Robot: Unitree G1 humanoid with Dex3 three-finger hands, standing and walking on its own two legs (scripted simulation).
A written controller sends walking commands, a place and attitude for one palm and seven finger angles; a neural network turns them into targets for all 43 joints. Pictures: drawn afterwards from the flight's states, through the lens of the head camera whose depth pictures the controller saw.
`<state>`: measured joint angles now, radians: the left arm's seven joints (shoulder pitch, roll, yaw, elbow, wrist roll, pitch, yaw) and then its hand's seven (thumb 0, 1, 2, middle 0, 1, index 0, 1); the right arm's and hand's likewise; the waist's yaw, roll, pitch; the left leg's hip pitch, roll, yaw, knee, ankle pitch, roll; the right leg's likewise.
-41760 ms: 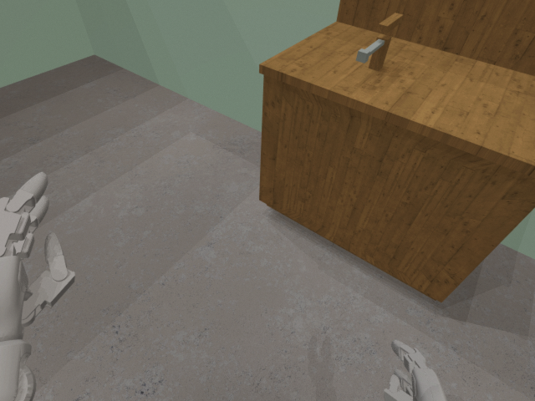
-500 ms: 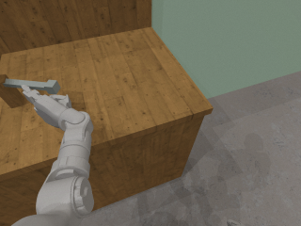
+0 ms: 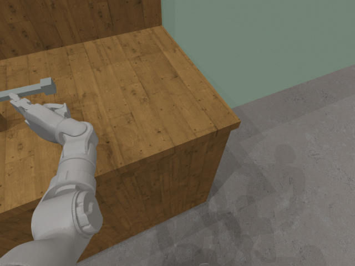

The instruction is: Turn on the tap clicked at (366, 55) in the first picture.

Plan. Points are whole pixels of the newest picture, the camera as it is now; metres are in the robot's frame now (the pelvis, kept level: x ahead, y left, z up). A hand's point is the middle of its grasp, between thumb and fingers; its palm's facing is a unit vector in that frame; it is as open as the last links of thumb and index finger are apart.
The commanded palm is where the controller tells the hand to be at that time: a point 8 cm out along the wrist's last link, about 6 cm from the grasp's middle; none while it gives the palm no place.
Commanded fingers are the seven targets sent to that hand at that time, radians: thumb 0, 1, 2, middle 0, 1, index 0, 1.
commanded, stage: lift the hand up off the lever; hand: left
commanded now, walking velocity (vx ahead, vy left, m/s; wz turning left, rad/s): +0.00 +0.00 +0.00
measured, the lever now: (48, 86) +0.52 +0.29 +0.12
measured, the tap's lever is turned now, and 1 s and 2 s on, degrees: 86 86 86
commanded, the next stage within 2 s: none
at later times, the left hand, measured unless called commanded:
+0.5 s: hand (58, 105) +0.44 +0.24 +0.13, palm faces +0.86 -0.51 -0.07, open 7.8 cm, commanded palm +0.38 +0.25 +0.14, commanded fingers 0.00 0.90 0.90 -0.15 -0.15 -0.15 -0.15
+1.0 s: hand (44, 104) +0.42 +0.25 +0.15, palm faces +0.86 -0.51 -0.07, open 7.8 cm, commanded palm +0.37 +0.26 +0.15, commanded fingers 0.00 0.90 0.90 -0.15 -0.15 -0.15 -0.15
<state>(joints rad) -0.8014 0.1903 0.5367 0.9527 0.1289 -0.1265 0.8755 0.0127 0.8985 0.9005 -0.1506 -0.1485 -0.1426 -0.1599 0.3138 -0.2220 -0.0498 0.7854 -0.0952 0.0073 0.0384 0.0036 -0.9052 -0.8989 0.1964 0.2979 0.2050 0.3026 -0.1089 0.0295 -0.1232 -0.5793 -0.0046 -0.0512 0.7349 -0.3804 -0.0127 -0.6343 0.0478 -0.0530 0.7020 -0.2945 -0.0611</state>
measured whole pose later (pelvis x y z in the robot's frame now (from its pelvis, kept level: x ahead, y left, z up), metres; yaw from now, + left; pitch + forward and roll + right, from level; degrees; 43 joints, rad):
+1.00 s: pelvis +0.01 +0.00 +0.02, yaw +1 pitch +6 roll +0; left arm -0.66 0.10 0.40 0.62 0.06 0.11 0.83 0.01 0.90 0.90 -0.15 -0.15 -0.16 -0.15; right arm 0.21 -0.21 -0.04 0.79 -0.06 0.00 -0.01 0.01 -0.90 -0.90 0.20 0.30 0.20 0.30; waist -0.02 0.03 -0.10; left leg -0.37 -0.01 -0.07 0.59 -0.33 -0.01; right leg -0.42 0.04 -0.07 0.57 -0.26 -0.06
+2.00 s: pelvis +0.02 +0.00 +0.03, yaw +1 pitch +4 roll +0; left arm -0.68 0.04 0.33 0.48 0.03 0.29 0.83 0.01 0.90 0.90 -0.15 -0.15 -0.16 -0.15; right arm 0.11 -0.19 -0.02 0.79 -0.04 -0.01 -0.02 0.01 -0.90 -0.90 0.20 0.30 0.21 0.30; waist 0.04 0.05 -0.08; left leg -0.25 -0.01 -0.06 0.48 -0.30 -0.01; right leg -0.31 0.03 -0.06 0.49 -0.24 -0.06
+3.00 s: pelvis +0.00 +0.02 +0.04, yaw -2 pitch -6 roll +0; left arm 0.09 0.30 0.19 -0.09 -0.08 -0.13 0.10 0.01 0.89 0.90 -0.19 -0.24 -0.19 -0.24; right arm 0.14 -0.19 0.02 0.65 0.01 -0.04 -0.03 0.01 -0.90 -0.90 0.20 0.30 0.21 0.30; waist 0.04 0.06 0.05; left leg 0.00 -0.01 -0.01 0.31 -0.21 0.01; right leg -0.08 0.04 0.00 0.31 -0.14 -0.04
